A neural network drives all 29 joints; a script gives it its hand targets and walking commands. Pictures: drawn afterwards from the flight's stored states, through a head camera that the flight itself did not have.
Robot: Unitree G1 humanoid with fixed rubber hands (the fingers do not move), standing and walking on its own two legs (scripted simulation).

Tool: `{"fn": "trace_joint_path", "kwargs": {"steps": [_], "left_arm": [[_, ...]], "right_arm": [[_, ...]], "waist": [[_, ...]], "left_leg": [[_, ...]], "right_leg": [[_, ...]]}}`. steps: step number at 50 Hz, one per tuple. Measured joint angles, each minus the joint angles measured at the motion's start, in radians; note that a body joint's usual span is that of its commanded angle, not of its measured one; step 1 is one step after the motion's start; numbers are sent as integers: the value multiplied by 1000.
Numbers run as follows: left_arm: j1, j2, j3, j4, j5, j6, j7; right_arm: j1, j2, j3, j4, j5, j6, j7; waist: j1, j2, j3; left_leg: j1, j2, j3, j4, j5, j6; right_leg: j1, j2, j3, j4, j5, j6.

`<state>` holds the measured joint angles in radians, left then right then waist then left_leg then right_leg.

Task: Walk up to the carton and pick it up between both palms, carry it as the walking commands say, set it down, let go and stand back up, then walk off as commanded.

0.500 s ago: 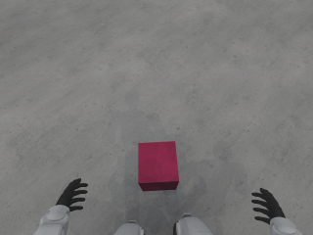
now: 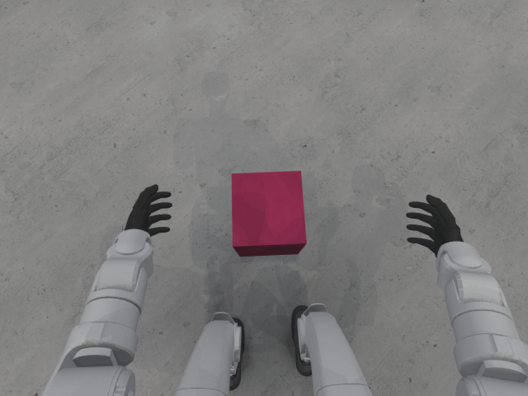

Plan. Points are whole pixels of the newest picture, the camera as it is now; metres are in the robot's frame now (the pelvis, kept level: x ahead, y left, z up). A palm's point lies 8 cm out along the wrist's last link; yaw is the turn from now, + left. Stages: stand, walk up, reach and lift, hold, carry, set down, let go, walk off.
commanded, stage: reach and lift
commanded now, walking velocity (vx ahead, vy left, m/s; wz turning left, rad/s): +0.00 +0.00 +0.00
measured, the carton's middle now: (267, 217) +0.49 +0.00 -0.58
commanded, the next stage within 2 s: none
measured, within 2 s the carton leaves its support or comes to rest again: neither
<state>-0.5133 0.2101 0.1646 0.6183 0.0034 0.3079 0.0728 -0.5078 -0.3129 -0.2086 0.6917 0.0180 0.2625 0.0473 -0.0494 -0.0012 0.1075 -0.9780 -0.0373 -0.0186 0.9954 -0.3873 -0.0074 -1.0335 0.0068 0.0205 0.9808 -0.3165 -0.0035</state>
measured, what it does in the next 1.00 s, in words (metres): lowers itself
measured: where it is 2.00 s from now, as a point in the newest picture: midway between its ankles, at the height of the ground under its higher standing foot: (268, 359)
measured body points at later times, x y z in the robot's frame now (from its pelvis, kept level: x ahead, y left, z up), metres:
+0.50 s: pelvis +0.00 -0.02 -0.03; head +0.29 -0.03 +0.31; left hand +0.49 +0.16 -0.15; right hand +0.49 -0.25 -0.15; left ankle +0.04 +0.12 -0.67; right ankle +0.08 -0.11 -0.67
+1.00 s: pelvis -0.04 +0.00 -0.07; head +0.34 -0.01 +0.16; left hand +0.52 +0.15 -0.23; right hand +0.51 -0.23 -0.24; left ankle +0.04 +0.12 -0.67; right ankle +0.08 -0.11 -0.67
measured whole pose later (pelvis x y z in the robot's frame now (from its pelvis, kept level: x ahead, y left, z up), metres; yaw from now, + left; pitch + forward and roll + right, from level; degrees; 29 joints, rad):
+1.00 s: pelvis -0.04 +0.00 -0.07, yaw +1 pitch +30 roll +0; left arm -1.31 0.25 0.20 0.62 -0.11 0.25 0.18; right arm -1.33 -0.40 -0.30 0.78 0.07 0.19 0.00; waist -0.04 0.03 0.53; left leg -1.42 -0.06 -0.04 1.32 -0.43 -0.01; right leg -1.45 -0.01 0.00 1.28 -0.35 0.00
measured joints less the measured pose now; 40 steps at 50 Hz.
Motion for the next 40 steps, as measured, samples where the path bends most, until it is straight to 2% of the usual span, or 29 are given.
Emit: {"fn": "trace_joint_path", "kwargs": {"steps": [12, 23, 29, 34, 40], "left_arm": [[-269, 2, 30, 99, -47, -39, 16], [-451, 1, 102, 178, -27, -122, 11], [-533, 12, 134, 215, -23, -156, -3], [-604, 15, 145, 178, -18, -172, -11], [-698, 34, 116, 63, -12, -153, 13]], "right_arm": [[-299, 2, -34, 117, 3, -35, -20], [-477, 28, -54, 159, 18, -84, -52], [-575, 32, -77, 182, -16, -107, -54], [-644, 37, -112, 166, -54, -122, -48], [-732, 10, -149, 92, -57, -129, -34]], "waist": [[7, 8, -14], [4, -3, -68], [9, 7, -90], [7, 5, 0], [-5, 3, 299]], "left_leg": [[-203, -2, -3, 28, 32, -11], [-370, 4, -8, 48, 32, -25], [-443, -1, -18, 56, 32, -28], [-436, -7, -26, 54, 39, -26], [-326, -20, -42, 78, 38, -19]], "right_leg": [[-205, -2, -4, 33, 29, -10], [-378, 5, -10, 63, 27, -25], [-448, 0, -19, 71, 23, -28], [-436, -7, -27, 67, 26, -26], [-310, -19, -41, 77, 24, -19]]}}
